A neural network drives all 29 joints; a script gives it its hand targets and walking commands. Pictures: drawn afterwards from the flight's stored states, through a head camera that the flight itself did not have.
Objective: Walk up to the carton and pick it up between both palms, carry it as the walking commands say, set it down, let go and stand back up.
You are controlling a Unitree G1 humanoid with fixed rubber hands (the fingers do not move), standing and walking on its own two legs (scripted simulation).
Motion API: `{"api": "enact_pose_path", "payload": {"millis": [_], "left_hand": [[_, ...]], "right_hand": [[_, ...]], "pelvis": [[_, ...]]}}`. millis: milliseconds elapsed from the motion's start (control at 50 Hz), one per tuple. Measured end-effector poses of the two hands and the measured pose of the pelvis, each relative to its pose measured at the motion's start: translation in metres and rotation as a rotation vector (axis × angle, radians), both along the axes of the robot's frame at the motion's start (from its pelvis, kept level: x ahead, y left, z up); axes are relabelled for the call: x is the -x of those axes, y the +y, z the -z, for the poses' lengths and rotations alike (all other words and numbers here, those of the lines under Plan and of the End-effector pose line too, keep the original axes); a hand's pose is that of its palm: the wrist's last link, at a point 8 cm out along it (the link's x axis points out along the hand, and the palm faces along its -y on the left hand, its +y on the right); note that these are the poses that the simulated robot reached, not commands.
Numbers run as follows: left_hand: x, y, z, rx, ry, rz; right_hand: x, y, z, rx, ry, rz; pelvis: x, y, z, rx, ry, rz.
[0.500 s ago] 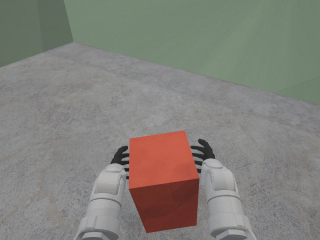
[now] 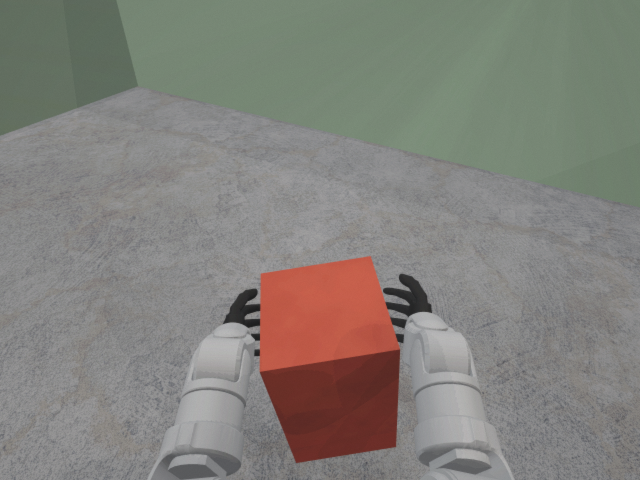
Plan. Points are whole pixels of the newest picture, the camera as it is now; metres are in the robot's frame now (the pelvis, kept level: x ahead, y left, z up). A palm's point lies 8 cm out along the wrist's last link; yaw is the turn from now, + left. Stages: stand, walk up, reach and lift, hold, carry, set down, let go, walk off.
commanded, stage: hold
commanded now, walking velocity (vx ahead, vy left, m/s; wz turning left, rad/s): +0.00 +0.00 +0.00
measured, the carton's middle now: (331, 364) +0.31 -0.01 -0.02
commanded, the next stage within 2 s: carry in 0.10 s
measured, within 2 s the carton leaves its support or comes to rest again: neither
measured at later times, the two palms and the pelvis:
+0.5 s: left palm (260, 351) +0.28 +0.08 +0.05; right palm (442, 323) +0.32 -0.16 +0.07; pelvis -0.01 -0.08 -0.01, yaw +10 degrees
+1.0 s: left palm (276, 421) +0.18 +0.05 +0.08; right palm (457, 321) +0.30 -0.16 +0.10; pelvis -0.02 -0.19 -0.01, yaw +25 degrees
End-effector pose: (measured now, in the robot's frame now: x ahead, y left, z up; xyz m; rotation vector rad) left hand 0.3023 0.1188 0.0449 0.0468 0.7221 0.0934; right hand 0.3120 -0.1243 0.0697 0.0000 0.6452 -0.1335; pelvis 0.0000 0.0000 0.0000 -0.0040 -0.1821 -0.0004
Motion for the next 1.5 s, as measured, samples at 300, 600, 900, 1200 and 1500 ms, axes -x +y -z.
{"api": "enact_pose_path", "payload": {"millis": [300, 600, 900, 1200, 1500], "left_hand": [[-0.018, -0.01, -0.016, 0.004, -0.089, -0.086], [0.038, -0.027, -0.013, 0.041, -0.056, -0.248], [0.113, -0.03, -0.038, 0.061, -0.093, -0.499], [0.153, -0.147, -0.036, -0.024, 0.06, -0.575], [0.233, -0.17, -0.025, 0.036, -0.053, -0.878]], "right_hand": [[-0.028, -0.01, -0.008, -0.052, -0.089, -0.039], [-0.008, -0.023, -0.008, -0.078, -0.044, -0.158], [0.012, -0.005, -0.038, -0.038, -0.067, -0.416], [0.03, -0.112, -0.013, -0.076, 0.084, -0.528], [0.055, -0.084, -0.026, -0.025, -0.015, -0.814]], "pelvis": [[0.004, -0.035, 0.01, 0.013, 0.21, -0.01], [0.011, -0.084, 0.013, 0.024, 0.276, -0.221], [0.024, -0.146, 0.002, 0.092, 0.249, -0.381], [0.021, -0.265, -0.005, 0.003, 0.224, -0.585], [0.029, -0.34, 0.013, 0.087, 0.222, -0.796]]}}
